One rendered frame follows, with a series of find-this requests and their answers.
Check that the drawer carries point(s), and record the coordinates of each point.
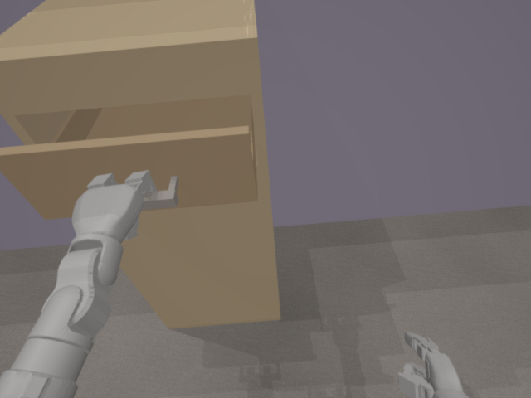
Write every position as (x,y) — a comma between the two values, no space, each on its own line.
(208,143)

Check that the left robot hand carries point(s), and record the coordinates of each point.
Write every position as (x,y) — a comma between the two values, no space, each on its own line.
(112,209)

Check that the handle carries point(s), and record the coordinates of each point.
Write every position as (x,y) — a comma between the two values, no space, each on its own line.
(162,199)

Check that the robot left forearm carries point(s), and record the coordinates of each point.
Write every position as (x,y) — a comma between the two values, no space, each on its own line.
(58,344)

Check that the right robot hand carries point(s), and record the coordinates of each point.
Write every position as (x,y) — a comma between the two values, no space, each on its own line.
(418,382)

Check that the cabinet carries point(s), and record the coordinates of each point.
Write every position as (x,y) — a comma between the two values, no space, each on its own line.
(195,266)

